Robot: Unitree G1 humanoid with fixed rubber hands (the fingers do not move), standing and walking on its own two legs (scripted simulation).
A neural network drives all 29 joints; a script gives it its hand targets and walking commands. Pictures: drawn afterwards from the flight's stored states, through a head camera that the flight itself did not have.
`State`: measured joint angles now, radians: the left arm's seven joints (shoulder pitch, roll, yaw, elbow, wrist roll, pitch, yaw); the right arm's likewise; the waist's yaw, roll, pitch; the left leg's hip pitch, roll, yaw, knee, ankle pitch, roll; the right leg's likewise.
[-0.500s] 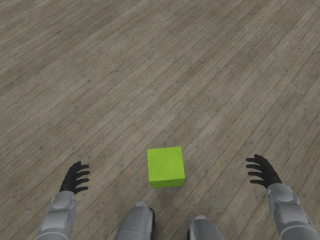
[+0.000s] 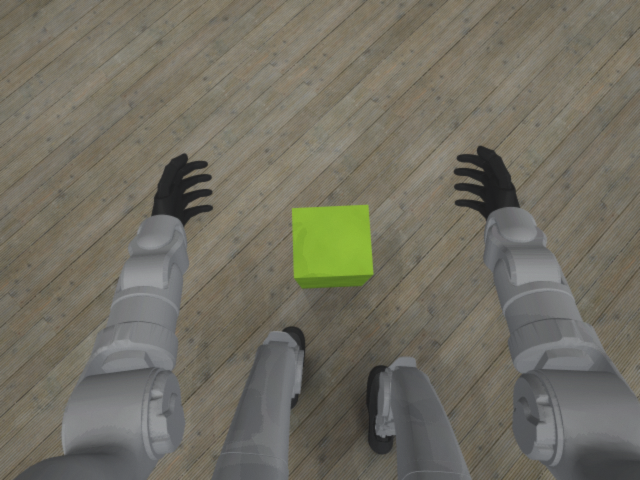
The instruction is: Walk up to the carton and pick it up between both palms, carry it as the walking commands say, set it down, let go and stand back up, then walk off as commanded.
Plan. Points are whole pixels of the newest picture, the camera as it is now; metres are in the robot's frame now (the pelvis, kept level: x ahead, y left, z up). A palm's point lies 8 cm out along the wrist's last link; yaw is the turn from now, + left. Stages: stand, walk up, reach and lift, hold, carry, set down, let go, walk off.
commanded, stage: reach and lift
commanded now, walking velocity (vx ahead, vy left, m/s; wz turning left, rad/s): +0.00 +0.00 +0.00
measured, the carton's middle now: (331, 251) +0.44 +0.04 -0.54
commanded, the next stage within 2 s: none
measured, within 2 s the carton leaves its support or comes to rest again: neither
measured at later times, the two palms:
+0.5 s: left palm (216, 202) +0.44 +0.22 -0.16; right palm (449, 199) +0.47 -0.12 -0.16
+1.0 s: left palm (245, 225) +0.44 +0.21 -0.33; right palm (423, 226) +0.47 -0.13 -0.33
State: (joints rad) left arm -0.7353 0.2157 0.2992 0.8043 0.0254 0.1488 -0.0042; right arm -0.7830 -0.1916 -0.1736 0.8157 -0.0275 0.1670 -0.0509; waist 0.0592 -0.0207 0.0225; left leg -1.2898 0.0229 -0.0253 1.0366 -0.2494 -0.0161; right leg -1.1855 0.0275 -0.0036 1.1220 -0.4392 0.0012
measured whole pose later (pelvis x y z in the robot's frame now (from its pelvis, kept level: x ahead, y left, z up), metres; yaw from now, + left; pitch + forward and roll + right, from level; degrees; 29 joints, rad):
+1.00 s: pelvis -0.02 +0.01 -0.18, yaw -4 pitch +48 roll -3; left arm -0.98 0.16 0.29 0.80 -0.03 0.05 0.11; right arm -1.02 -0.17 -0.15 0.82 0.04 0.07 -0.13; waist 0.08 -0.02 -0.04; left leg -2.14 -0.01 -0.06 1.70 -0.40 -0.03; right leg -2.01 0.08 0.02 1.79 -0.62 0.04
